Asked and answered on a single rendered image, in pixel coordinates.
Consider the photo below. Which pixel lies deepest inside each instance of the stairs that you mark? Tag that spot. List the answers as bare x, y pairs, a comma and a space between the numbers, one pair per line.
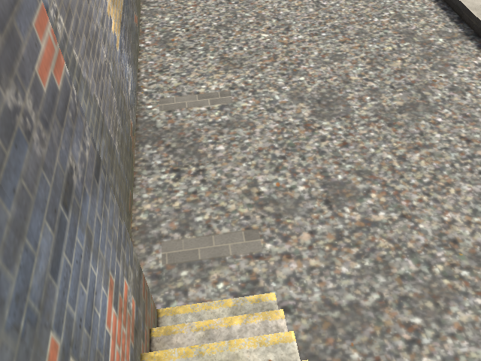
249, 328

